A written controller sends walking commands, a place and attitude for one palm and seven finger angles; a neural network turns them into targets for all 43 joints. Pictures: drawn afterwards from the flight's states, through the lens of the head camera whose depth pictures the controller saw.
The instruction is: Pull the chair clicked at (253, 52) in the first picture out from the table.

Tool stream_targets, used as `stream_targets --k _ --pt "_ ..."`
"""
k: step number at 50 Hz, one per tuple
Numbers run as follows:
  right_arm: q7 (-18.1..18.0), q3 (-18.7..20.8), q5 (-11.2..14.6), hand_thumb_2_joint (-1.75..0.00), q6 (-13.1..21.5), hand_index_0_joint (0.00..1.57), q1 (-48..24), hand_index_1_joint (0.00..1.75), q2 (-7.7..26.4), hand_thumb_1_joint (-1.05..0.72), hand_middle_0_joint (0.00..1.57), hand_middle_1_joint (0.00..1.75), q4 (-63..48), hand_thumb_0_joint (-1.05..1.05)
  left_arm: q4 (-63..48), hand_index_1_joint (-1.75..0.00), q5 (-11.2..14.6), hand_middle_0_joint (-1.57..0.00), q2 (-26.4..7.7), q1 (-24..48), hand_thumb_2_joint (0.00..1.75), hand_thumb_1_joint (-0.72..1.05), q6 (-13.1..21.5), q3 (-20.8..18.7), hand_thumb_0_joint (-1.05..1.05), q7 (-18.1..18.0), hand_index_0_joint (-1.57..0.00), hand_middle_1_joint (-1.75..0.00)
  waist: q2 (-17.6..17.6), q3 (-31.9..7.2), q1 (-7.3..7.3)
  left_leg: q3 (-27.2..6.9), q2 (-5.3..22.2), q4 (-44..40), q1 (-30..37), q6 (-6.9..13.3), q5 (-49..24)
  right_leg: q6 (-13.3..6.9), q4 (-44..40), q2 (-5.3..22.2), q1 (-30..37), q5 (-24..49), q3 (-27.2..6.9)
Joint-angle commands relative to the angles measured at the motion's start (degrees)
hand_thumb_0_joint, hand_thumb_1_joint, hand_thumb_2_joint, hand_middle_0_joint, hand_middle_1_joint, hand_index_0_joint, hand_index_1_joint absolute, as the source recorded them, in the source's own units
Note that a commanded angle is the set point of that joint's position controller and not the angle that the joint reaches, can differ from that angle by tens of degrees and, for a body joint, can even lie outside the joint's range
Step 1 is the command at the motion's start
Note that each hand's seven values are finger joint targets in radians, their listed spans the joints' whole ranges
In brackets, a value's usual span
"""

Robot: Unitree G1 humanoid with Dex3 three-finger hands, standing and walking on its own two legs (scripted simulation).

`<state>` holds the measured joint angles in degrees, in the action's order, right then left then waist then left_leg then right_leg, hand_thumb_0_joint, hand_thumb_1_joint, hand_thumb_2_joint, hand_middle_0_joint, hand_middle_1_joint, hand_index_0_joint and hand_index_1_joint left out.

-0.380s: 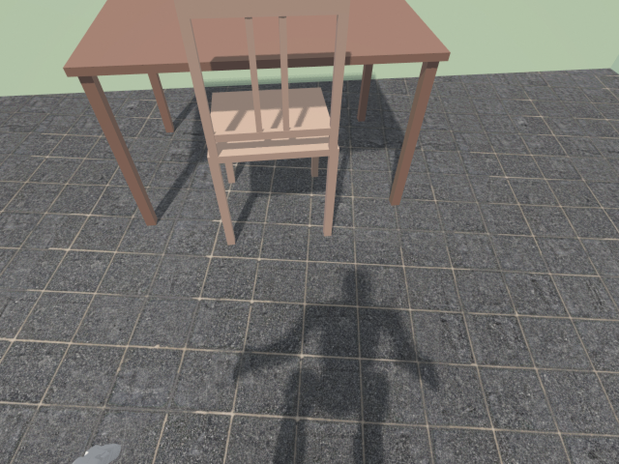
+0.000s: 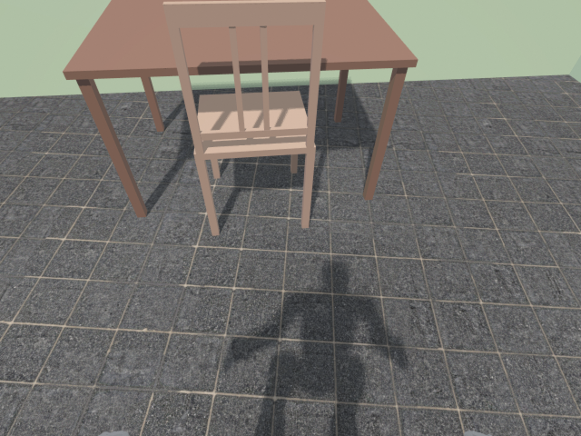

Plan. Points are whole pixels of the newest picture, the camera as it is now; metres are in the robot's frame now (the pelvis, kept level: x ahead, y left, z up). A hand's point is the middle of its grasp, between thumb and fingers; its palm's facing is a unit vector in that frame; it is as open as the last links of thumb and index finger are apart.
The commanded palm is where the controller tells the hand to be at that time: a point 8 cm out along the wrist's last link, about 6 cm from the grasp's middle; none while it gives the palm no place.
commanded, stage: stand and wait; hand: left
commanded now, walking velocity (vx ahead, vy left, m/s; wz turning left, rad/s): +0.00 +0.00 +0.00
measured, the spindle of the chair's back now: (237, 83) +1.09 +0.24 -0.06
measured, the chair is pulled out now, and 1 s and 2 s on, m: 0.00 0.00 0.00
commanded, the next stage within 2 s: look at it before walking up in 0.62 s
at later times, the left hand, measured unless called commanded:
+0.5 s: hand out of the picture +0.06 +0.24 -0.15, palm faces -0.03 -0.94 -0.34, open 7.4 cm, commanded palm none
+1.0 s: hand out of the picture +0.05 +0.24 -0.15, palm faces -0.03 -0.94 -0.33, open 7.4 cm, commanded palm none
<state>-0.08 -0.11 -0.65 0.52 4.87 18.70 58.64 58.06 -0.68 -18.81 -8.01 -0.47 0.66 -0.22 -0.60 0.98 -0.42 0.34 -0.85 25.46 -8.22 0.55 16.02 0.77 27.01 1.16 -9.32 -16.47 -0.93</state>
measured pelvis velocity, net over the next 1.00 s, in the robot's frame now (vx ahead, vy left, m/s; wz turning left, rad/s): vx -0.02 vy -0.01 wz -0.01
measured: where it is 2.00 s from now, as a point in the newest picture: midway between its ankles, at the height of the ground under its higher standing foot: outside the picture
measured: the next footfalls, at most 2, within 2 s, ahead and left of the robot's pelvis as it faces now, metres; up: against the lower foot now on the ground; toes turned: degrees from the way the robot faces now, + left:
none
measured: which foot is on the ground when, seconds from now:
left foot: down 0.00-1.00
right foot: down 0.00-1.00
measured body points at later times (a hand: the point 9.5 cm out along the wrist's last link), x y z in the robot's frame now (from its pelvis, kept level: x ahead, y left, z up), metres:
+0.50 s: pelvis -0.02 -0.01 +0.00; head -0.02 -0.01 +0.45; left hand +0.06 +0.28 -0.13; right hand +0.05 -0.31 -0.13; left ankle -0.03 +0.11 -0.74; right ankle -0.02 -0.13 -0.74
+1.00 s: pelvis -0.02 -0.01 +0.01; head -0.01 -0.01 +0.46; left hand +0.06 +0.28 -0.13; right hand +0.05 -0.31 -0.13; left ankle -0.03 +0.11 -0.74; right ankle -0.02 -0.13 -0.74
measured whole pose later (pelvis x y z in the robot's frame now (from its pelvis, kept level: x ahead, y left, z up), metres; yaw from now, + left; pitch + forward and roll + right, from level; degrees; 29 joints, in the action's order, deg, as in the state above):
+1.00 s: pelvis -0.02 -0.01 +0.01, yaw -1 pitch -2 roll +0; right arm 0.1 -0.2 -0.3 0.6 7.1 19.1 63.6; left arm 62.0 -0.6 -19.4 -8.4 0.2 0.4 -0.1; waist -0.5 1.7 0.0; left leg 0.5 0.3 21.3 -7.4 -0.4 12.3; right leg -0.1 22.9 0.0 -8.7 -12.6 -1.1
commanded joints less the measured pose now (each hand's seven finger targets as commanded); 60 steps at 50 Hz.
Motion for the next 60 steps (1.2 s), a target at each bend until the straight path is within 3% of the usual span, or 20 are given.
stream_targets --k 1,23,39,51,53,60 --pt "-1.0 2.4 0.0 -0.90 1.4 0.20 -2.5 0.30 11.6 -0.90 0.20 0.30 -2.9 0.00 -3.5 -0.30 0.0 -0.20 -12.1 2.5 0.90 0.90 1.5 -2.9 0.00 -0.8 -0.20 -0.30 0.6 -4.6 0.42 -4.7 6.9 -3.3 1.1 1.7 -17.4 -2.6 -3.6 5.3 1.9 17.7 -4.1" --pt "-0.7 1.9 0.1 -0.90 1.2 0.20 -0.5 0.30 11.8 -0.90 0.20 0.30 1.2 0.00 -0.2 -0.30 0.1 -0.20 -12.4 2.6 0.90 0.90 1.8 -2.7 0.00 -0.5 -0.20 -0.30 -0.3 -1.5 0.31 -5.2 7.1 -6.7 -0.1 1.1 -9.2 -2.7 -8.0 5.5 0.0 9.3 -6.0" --pt "-0.6 1.9 0.1 -0.90 1.3 0.20 -0.4 0.30 11.7 -0.90 0.20 0.30 1.4 0.00 -0.2 -0.30 0.0 -0.20 -12.1 2.3 0.90 0.90 1.9 -2.6 0.00 -0.5 -0.20 -0.30 0.6 -1.8 0.33 -5.3 7.4 -7.1 0.4 1.0 -10.1 -2.5 -8.4 5.3 -0.3 9.9 -6.1" --pt "-0.7 2.0 0.3 -0.90 1.4 0.20 -0.4 0.30 11.9 -0.90 0.20 0.30 1.5 0.00 0.3 -0.30 0.0 -0.20 -12.3 1.7 0.90 0.90 2.1 -2.6 0.00 -0.6 -0.20 -0.30 0.2 -3.4 0.43 -5.2 7.8 -6.8 2.1 0.9 -14.1 -2.6 -7.8 5.5 1.3 15.1 -5.5" --pt "-0.7 1.9 0.3 -0.90 1.3 0.20 -0.6 0.30 12.0 -0.90 0.20 0.30 1.6 0.00 0.3 -0.30 0.1 -0.20 -12.2 1.7 0.90 0.90 2.0 -2.5 0.00 -0.6 -0.20 -0.30 0.5 -2.0 0.33 -5.3 7.7 -7.3 1.4 0.9 -12.7 -2.4 -8.2 5.6 0.8 13.6 -5.5" --pt "-0.7 2.0 0.3 -0.90 1.4 0.20 -0.6 0.30 12.1 -0.90 0.20 0.30 1.6 0.00 0.4 -0.30 0.0 -0.20 -12.2 1.7 0.90 0.90 2.0 -2.5 0.00 -0.5 -0.20 -0.30 0.3 -2.7 0.37 -5.5 7.7 -7.6 2.0 1.0 -12.8 -2.3 -8.6 5.5 0.9 13.1 -5.6"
